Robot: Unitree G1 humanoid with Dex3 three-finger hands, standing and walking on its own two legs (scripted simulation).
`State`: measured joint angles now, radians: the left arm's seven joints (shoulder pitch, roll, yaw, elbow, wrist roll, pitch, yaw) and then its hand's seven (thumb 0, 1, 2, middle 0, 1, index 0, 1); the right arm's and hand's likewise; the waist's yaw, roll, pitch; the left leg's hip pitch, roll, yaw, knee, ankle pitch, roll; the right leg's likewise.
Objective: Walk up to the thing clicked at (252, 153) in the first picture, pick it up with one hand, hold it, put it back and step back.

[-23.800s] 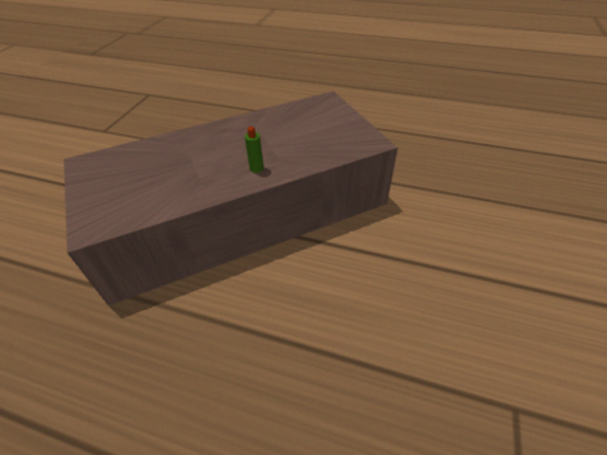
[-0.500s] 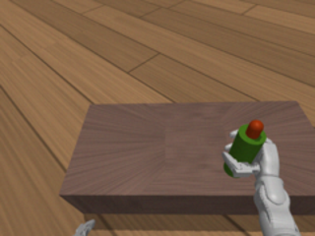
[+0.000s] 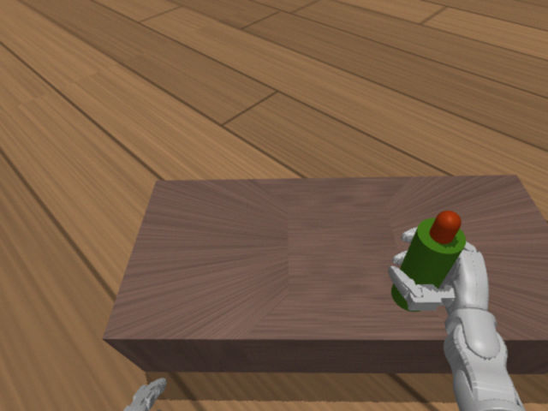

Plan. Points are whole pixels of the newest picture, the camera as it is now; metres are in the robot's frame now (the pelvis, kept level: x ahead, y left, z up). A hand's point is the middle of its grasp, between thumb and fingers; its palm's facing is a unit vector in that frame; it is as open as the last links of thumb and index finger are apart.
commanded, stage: hold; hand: right
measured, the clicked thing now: (427, 260) +0.33 -0.17 +0.06
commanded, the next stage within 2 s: crouch in 0.16 s
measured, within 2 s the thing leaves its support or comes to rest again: neither
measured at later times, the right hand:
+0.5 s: hand (416, 270) +0.34 -0.17 +0.02, palm faces +0.15 +0.99 +0.01, open 8.0 cm
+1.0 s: hand (393, 273) +0.41 -0.19 -0.13, palm faces +0.12 +0.99 +0.00, open 8.0 cm
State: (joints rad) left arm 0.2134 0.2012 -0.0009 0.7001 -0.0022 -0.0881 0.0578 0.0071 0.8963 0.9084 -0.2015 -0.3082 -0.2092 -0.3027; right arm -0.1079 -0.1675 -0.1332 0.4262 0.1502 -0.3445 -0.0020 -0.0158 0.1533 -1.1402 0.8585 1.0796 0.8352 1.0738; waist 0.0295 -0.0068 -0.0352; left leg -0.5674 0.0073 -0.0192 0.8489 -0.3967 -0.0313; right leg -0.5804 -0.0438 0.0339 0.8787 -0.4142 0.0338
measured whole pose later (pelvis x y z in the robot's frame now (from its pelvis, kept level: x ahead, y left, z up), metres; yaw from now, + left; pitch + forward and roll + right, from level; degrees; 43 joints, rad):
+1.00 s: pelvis -0.03 +0.00 -0.13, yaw +1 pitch +28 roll +2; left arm 0.20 0.24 0.00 0.70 0.05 -0.06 0.00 0.01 0.90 0.91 -0.20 -0.31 -0.20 -0.30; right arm -0.59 -0.31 -0.34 0.94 0.14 -0.57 0.13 -0.01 0.16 -1.15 0.86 1.07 0.84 1.07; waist 0.10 0.00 -0.17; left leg -1.38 0.00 -0.01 1.49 -0.60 -0.04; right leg -1.40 -0.03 0.07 1.53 -0.61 0.04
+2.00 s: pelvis -0.05 -0.01 -0.25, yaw +3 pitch +36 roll +4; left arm 0.20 0.26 -0.02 0.66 0.07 0.00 -0.03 0.00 0.92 0.89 -0.20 -0.30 -0.21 -0.29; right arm -0.88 -0.47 -0.47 1.11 0.04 -0.49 0.13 -0.02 0.16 -1.15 0.86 1.08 0.84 1.07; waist 0.18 -0.02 -0.18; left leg -1.84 -0.01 0.00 1.87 -0.66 -0.05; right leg -1.88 -0.02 0.11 1.93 -0.68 0.04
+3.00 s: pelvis -0.06 +0.00 -0.34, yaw +3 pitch +36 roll +4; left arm 0.20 0.30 -0.02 0.67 0.07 0.05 -0.04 0.00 0.96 0.86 -0.20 -0.31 -0.23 -0.28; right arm -0.98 -0.55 -0.51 1.09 0.03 -0.43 0.17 0.00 0.19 -0.81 0.95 0.91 0.93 0.91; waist 0.19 -0.02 -0.13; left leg -2.09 -0.02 -0.01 2.15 -0.69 -0.06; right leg -2.12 0.00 0.13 2.20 -0.70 0.06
